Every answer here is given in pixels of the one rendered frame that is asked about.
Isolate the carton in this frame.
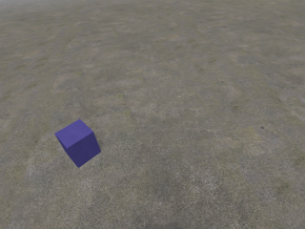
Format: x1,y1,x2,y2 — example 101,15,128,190
55,119,101,168

